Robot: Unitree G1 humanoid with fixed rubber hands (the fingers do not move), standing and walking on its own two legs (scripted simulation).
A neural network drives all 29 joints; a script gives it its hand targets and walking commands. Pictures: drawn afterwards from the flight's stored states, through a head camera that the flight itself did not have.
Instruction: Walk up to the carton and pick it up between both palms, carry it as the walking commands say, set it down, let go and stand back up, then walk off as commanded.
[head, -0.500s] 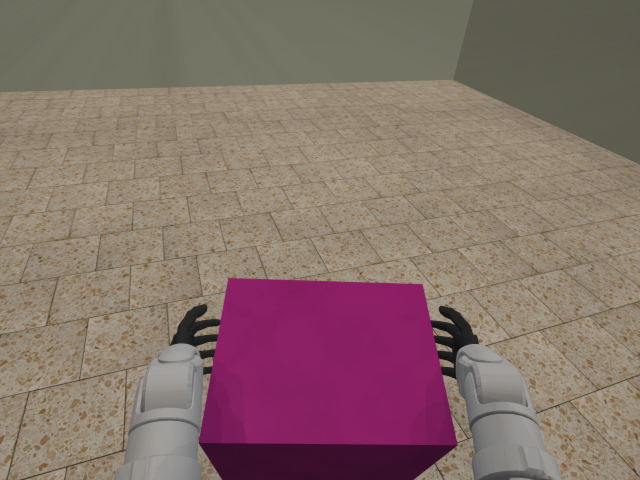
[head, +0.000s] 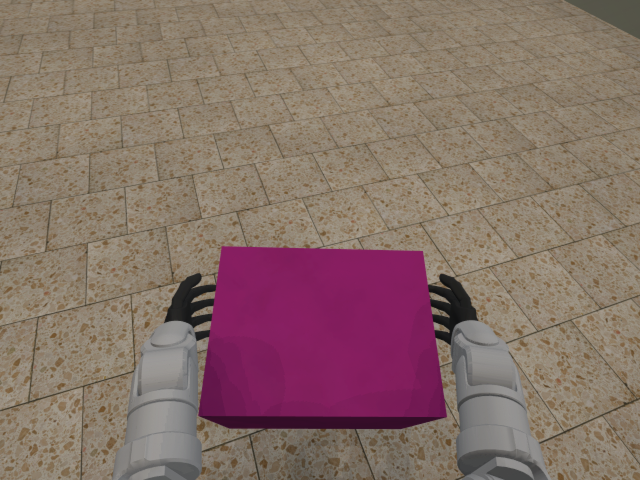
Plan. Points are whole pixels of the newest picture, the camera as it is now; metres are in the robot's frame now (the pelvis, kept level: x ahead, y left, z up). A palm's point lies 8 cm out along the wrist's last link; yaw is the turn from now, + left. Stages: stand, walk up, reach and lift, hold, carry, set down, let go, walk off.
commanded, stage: set down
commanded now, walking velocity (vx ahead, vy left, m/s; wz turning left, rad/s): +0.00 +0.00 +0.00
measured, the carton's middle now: (319, 345) +0.34 +0.01 -0.09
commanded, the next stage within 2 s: none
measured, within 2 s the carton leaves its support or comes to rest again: neither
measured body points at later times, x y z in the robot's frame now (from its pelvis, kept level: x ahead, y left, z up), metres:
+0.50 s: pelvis -0.01 -0.01 -0.04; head +0.13 +0.01 +0.38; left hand +0.33 +0.21 -0.11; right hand +0.36 -0.17 -0.10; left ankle +0.06 +0.11 -0.74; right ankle +0.01 -0.12 -0.74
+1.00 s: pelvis -0.04 +0.00 -0.13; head +0.15 +0.02 +0.27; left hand +0.36 +0.20 -0.20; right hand +0.38 -0.16 -0.20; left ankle +0.06 +0.11 -0.74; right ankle +0.01 -0.12 -0.74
